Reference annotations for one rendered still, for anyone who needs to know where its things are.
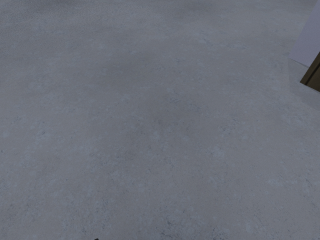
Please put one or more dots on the pedestal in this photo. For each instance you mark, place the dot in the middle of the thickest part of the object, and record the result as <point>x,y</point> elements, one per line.
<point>312,76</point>

